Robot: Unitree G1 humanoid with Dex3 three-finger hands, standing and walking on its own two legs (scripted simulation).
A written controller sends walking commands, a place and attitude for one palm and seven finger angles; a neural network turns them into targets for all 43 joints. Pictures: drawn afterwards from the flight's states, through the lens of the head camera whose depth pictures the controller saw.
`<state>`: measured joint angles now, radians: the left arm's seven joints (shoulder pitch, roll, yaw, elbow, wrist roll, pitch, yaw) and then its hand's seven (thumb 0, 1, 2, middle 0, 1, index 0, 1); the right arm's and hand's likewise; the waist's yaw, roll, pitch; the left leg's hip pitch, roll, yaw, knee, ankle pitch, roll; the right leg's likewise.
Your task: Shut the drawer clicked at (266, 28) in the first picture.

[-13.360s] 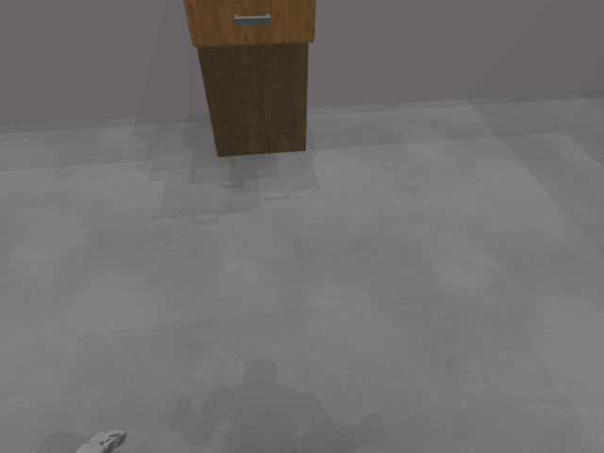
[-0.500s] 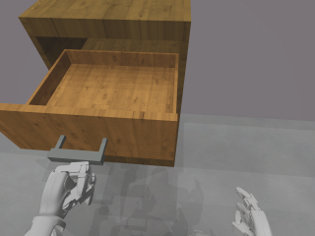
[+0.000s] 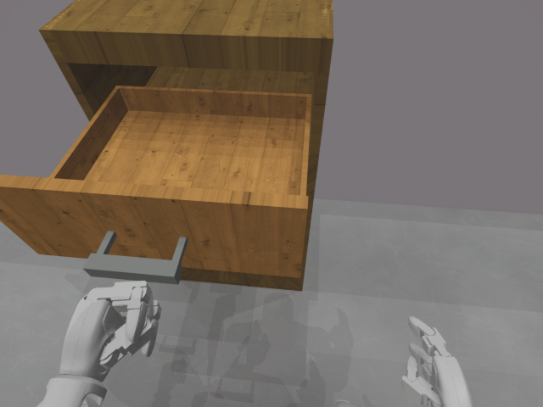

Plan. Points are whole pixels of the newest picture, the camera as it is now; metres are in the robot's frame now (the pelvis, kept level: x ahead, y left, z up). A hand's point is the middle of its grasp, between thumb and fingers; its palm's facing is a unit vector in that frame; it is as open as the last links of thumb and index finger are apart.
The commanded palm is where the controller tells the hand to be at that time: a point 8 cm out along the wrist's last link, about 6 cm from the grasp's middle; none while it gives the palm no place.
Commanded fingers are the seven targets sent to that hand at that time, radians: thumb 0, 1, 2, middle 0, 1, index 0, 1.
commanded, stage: push the drawer shut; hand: left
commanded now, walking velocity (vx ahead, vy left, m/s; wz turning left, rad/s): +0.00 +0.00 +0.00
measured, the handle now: (140, 254) +0.30 +0.20 +0.08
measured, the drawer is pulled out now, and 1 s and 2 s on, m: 0.29 0.21 0.08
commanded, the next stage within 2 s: none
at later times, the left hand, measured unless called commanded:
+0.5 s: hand (154, 298) +0.24 +0.17 +0.07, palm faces -0.05 -1.00 -0.08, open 2.9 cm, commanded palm +0.24 +0.22 +0.08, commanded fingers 0.00 0.90 0.90 -1.40 -1.60 -1.40 -1.60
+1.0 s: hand (167, 251) +0.31 +0.17 +0.08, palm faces -0.06 -1.00 -0.07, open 3.0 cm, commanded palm +0.31 +0.22 +0.08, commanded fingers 0.00 0.90 0.90 -1.40 -1.60 -1.40 -1.60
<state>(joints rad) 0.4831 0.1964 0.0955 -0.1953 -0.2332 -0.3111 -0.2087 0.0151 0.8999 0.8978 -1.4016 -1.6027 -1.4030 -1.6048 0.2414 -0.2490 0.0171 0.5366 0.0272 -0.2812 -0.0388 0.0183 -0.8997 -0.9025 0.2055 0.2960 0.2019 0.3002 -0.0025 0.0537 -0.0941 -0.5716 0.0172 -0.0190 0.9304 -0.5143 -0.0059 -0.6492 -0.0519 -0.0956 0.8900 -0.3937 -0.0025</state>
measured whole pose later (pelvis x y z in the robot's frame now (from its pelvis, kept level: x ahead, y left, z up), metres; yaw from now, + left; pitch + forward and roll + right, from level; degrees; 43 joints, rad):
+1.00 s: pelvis -0.02 +0.00 +0.01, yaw +0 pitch +9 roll +0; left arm -0.13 0.26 0.15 0.35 -0.23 -0.30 -0.23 -0.02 0.74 0.91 -1.40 -1.60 -1.40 -1.60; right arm 0.25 -0.27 0.04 0.63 0.04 -0.23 -0.06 0.02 -0.90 -0.90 0.21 0.30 0.20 0.30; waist -0.02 0.04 -0.04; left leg -0.57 0.01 -0.01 0.85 -0.44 -0.01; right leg -0.65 -0.06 -0.08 0.82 -0.33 0.00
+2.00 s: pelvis -0.02 +0.00 +0.00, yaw -1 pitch +14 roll +0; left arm -0.71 0.36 0.27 1.02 -0.15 -0.42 -0.22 -0.02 0.79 0.95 -1.40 -1.60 -1.40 -1.60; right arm 0.31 -0.28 0.04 0.67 0.02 -0.07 -0.03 0.01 -0.90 -0.90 0.21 0.30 0.20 0.30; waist -0.10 0.02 -0.05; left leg -0.68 0.02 0.01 0.87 -0.44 -0.01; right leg -0.76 -0.04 -0.07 0.83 -0.31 -0.01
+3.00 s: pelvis -0.03 +0.01 -0.01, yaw -1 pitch +22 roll -3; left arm -1.09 0.55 0.34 1.31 -0.04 -0.39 -0.19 -0.03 0.60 0.94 -1.40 -1.60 -1.40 -1.60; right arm 0.40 -0.29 0.07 0.66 -0.05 -0.01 0.00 0.01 -0.90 -0.90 0.21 0.30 0.20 0.30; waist -0.22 0.03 -0.07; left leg -0.91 0.03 -0.03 0.99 -0.46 0.01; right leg -0.95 -0.04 -0.10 0.87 -0.30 0.01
